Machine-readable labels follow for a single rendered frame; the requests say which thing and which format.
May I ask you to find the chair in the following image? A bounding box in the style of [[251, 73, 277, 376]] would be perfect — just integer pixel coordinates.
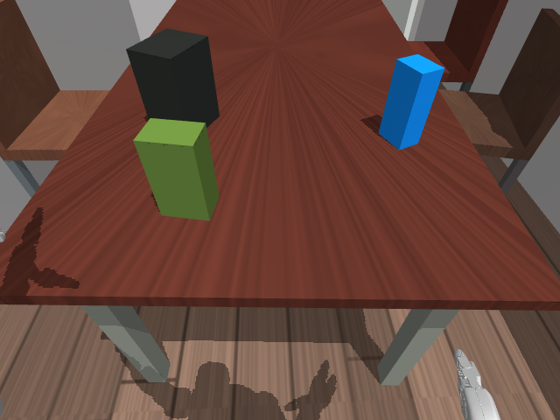
[[408, 0, 508, 92], [438, 8, 560, 196], [0, 0, 110, 198]]

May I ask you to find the table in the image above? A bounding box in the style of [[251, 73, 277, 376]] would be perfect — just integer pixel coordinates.
[[0, 0, 560, 385]]

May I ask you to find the right robot hand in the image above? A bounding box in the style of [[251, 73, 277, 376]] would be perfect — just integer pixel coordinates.
[[454, 349, 501, 420]]

